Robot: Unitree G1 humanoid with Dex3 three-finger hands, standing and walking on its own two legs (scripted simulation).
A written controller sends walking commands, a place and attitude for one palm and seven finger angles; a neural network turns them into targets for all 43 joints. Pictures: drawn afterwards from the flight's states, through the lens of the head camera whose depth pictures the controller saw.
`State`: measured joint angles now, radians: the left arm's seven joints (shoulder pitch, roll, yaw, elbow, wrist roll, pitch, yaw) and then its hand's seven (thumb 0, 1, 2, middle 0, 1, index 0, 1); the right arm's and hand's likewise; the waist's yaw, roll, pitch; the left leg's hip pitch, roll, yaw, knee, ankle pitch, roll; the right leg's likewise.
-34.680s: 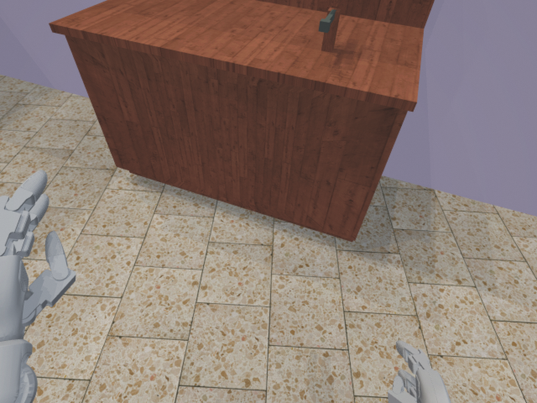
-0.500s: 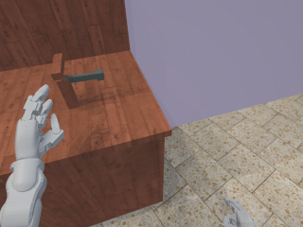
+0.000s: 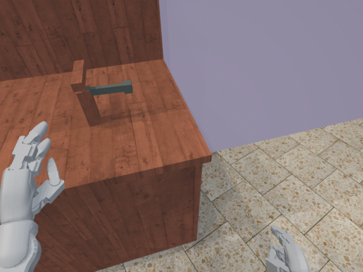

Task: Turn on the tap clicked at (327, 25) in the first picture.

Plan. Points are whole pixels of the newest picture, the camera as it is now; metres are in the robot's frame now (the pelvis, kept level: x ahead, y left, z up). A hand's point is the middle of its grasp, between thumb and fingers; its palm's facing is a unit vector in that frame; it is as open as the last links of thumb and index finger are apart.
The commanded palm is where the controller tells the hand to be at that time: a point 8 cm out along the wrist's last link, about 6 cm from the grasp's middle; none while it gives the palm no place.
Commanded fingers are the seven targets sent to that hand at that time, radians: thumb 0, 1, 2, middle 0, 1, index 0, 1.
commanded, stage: draw the hand back beside the body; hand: left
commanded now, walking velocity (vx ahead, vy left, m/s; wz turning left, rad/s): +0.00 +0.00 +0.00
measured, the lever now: (127, 87) +0.56 +0.23 +0.13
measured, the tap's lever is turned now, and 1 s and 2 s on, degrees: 86 86 86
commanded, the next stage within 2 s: step back with the hand held close in 0.02 s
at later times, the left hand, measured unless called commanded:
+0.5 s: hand (63, 192) +0.20 +0.24 +0.14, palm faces +0.33 -0.85 -0.41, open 7.4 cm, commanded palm +0.15 +0.28 +0.17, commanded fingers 0.00 0.90 0.90 -0.20 -0.30 -0.20 -0.30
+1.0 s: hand out of the picture +0.12 +0.30 +0.16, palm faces +0.45 -0.81 -0.38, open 7.4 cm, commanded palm +0.05 +0.33 +0.17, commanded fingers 0.00 0.90 0.90 -0.20 -0.30 -0.20 -0.30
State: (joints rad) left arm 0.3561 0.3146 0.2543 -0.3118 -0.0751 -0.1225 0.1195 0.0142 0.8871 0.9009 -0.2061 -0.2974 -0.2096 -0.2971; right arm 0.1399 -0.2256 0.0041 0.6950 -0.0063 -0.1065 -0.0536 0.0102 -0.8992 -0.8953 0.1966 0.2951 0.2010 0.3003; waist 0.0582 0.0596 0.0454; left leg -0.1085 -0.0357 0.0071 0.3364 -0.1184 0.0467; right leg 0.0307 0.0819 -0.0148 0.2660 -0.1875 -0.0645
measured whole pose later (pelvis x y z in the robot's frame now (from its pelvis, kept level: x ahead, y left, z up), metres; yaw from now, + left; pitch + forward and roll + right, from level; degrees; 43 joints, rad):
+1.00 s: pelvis -0.09 +0.05 -0.01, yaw +3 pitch +1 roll -4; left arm 0.40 0.39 0.33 -0.48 -0.02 -0.14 0.17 0.01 0.88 0.90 -0.21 -0.30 -0.21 -0.30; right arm 0.21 -0.20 -0.02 0.62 -0.02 -0.02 -0.08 0.01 -0.90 -0.90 0.20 0.30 0.20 0.30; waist 0.00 0.05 -0.02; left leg -0.41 -0.05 0.01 0.37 -0.03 0.09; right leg -0.27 0.12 0.02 0.77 -0.38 -0.01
